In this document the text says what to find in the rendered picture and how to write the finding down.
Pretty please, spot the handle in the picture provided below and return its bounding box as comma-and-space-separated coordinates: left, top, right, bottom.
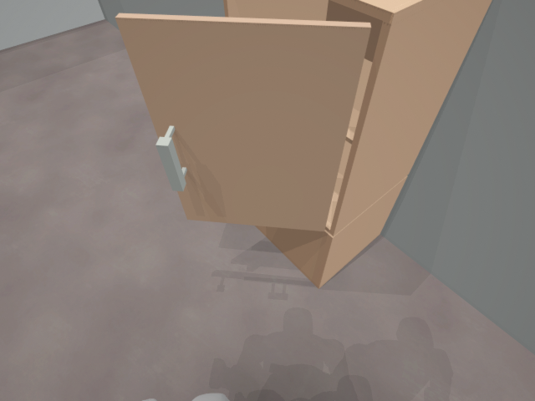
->
155, 126, 187, 191

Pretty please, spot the cupboard door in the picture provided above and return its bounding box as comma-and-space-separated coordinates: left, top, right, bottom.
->
115, 13, 371, 231

